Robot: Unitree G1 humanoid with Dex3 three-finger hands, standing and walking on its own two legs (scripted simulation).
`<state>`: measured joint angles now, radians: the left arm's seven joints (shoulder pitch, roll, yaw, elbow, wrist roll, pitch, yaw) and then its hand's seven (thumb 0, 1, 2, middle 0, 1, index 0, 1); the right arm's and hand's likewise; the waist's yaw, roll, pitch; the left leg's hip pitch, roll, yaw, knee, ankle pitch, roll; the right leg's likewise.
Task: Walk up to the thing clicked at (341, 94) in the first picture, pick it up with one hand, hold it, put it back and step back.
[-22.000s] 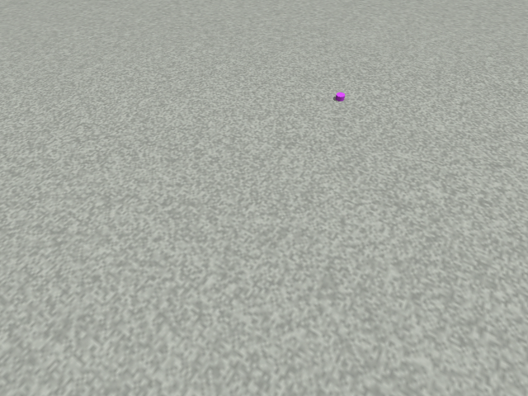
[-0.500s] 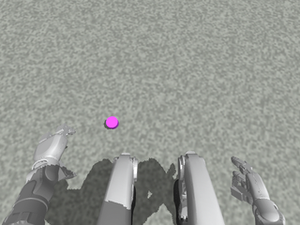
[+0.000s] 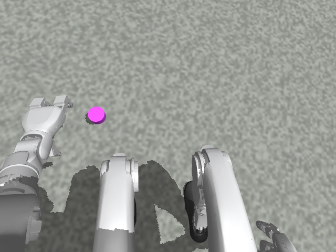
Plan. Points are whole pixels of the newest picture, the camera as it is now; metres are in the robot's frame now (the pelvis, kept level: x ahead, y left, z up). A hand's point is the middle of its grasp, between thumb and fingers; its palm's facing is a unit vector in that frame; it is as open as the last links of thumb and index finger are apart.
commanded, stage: rise first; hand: left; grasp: from above
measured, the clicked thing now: (97, 115) +0.51 +0.23 -0.36
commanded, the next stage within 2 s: none
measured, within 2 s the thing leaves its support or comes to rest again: neither
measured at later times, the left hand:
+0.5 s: hand (66, 125) +0.43 +0.28 -0.21, palm faces -0.46 -0.04 -0.88, open 13.9 cm
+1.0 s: hand (71, 122) +0.44 +0.28 -0.24, palm faces -0.47 -0.05 -0.88, open 13.9 cm
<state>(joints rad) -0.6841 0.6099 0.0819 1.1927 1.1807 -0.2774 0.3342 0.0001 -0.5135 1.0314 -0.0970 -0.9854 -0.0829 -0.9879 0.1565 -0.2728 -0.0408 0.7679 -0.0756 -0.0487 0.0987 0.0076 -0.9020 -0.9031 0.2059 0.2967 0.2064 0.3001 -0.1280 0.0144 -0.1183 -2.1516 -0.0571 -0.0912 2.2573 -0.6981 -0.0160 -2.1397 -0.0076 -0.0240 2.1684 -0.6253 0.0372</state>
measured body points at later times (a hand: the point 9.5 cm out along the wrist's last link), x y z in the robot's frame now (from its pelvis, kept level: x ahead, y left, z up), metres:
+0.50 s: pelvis +0.01 +0.00 -0.04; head +0.24 +0.05 +0.34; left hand +0.45 +0.28 -0.16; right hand +0.08 -0.28 -0.16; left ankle +0.08 +0.12 -0.35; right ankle +0.11 -0.13 -0.34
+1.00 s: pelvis +0.01 +0.00 -0.05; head +0.26 +0.06 +0.32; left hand +0.47 +0.28 -0.19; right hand +0.07 -0.28 -0.16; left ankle +0.08 +0.12 -0.35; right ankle +0.11 -0.13 -0.34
